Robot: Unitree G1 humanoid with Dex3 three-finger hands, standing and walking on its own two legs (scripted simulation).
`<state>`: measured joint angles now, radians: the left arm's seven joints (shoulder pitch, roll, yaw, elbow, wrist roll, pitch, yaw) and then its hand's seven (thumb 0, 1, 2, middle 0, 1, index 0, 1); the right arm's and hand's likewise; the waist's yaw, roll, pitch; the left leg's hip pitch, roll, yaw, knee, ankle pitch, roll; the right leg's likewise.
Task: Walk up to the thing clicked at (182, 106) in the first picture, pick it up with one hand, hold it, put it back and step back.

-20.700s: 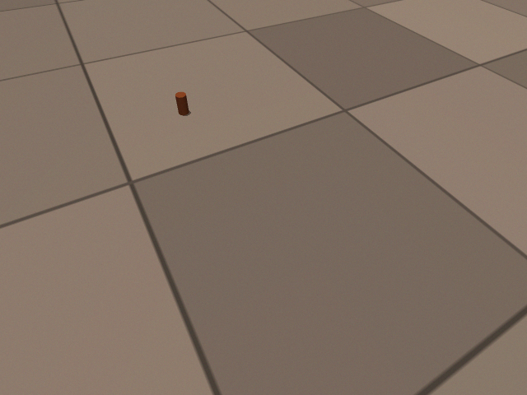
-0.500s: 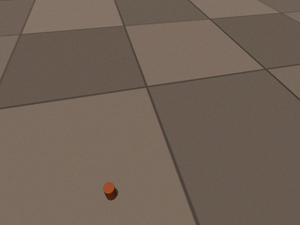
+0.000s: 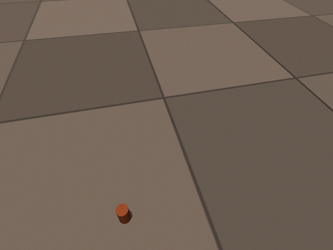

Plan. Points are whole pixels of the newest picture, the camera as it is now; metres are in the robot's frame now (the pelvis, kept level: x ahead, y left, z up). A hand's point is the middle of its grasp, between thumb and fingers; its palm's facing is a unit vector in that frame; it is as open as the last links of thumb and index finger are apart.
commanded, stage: stand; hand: left
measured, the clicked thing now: (123, 213) +0.44 +0.23 -0.72
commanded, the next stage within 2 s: walk up in 0.38 s
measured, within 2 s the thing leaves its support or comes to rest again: neither
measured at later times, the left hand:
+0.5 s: hand out of the picture +0.06 +0.26 -0.16, palm faces +0.01 -0.94 -0.35, open 7.4 cm
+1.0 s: hand (69, 243) +0.18 +0.26 -0.15, palm faces -0.02 -0.93 -0.36, open 7.4 cm
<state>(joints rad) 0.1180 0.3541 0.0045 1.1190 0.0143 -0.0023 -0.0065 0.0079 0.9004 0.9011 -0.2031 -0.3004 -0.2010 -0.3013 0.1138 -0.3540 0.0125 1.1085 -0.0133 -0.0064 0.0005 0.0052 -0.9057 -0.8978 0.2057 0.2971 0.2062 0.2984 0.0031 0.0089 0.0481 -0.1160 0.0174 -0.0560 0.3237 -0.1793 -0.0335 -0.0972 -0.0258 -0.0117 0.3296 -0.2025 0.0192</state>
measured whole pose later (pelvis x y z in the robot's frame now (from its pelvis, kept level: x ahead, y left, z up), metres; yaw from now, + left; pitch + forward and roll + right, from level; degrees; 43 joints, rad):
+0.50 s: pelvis +0.01 +0.00 -0.01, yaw +0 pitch -2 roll -1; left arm 0.17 0.35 0.03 1.09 0.03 -0.01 -0.02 0.01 0.90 0.90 -0.20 -0.30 -0.20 -0.30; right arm 0.18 -0.37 -0.02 1.09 -0.03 0.01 0.02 0.01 -0.91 -0.90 0.21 0.30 0.21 0.30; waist 0.01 0.02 0.02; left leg -0.15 0.02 -0.06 0.45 -0.28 0.00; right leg -0.10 -0.02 -0.02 0.39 -0.25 0.01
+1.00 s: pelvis +0.07 +0.01 -0.01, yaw +1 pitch -3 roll +1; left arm 0.09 0.32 0.02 0.99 0.02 0.00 0.00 0.01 0.90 0.90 -0.20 -0.30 -0.20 -0.30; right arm 0.20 -0.36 -0.02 1.00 0.00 0.01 -0.02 0.01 -0.91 -0.90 0.20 0.30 0.20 0.30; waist -0.02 0.03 0.11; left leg -0.16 -0.01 -0.04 0.62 -0.51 0.00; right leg -0.22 -0.01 -0.03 0.51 -0.25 -0.02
